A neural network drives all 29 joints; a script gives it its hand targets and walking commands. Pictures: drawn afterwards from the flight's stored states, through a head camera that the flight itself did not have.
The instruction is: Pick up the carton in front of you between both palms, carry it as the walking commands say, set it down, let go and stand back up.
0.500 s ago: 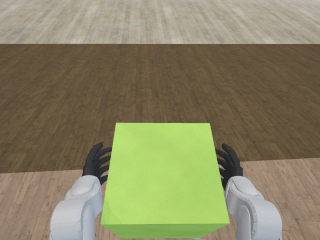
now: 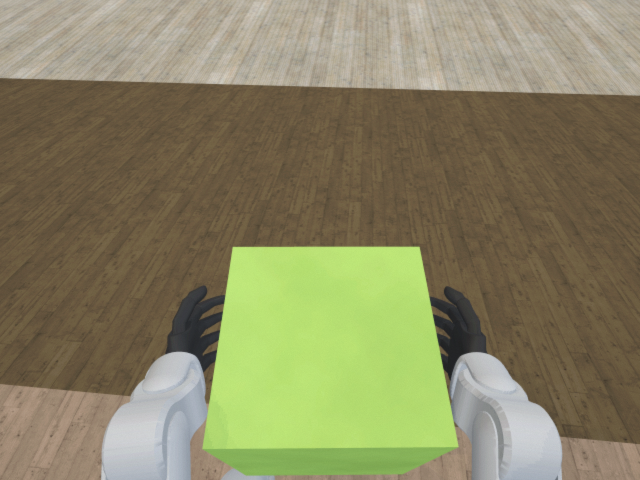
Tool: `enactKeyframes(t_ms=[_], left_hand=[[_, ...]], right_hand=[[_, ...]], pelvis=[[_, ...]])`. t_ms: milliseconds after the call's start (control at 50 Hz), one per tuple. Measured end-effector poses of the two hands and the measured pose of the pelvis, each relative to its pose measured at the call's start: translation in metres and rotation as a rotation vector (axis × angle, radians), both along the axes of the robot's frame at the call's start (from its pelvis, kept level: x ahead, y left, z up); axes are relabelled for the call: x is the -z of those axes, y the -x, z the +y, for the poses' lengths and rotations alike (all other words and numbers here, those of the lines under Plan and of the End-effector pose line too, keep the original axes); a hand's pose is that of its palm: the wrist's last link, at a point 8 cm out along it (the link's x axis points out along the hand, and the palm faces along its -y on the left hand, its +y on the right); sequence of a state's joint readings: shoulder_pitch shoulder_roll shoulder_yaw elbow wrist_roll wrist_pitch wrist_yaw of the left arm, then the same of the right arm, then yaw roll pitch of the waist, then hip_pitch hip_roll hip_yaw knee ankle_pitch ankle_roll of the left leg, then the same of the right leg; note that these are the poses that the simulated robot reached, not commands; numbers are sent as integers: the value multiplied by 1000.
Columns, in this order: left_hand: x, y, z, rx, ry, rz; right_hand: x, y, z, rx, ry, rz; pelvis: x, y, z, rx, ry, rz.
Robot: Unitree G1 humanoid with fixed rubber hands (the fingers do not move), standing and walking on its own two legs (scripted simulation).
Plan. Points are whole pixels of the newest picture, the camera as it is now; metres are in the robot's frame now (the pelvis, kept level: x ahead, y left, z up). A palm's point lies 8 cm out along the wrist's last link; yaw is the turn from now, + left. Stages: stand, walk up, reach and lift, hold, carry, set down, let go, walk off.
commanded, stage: carry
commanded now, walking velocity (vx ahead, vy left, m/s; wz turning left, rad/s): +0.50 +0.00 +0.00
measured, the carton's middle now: (325, 371) +0.24 +0.01 +0.01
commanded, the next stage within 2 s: none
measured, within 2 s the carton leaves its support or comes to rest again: neither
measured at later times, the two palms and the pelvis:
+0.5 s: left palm (231, 126) +0.67 +0.19 +0.08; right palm (402, 134) +0.64 -0.12 +0.09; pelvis +0.31 +0.06 -0.01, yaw -3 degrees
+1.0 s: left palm (261, 76) +0.98 +0.18 +0.02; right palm (384, 75) +1.00 -0.13 +0.02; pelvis +0.65 +0.01 -0.05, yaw +0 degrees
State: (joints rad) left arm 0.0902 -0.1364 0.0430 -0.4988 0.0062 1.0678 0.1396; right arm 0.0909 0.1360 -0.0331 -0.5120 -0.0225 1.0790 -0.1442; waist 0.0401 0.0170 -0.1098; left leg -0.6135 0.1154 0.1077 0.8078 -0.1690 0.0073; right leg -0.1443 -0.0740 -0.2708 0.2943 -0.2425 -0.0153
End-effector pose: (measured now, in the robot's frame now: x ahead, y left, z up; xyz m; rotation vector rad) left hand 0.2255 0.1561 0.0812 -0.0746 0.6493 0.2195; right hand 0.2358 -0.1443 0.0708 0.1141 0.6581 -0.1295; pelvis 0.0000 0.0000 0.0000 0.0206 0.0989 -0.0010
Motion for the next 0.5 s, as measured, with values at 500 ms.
enactKeyframes(t_ms=[500], left_hand=[[-2,-442,32,35,45,-83]], right_hand=[[-17,-400,24,192,22,-90]], pelvis=[[10,-308,62,46,46,5]])
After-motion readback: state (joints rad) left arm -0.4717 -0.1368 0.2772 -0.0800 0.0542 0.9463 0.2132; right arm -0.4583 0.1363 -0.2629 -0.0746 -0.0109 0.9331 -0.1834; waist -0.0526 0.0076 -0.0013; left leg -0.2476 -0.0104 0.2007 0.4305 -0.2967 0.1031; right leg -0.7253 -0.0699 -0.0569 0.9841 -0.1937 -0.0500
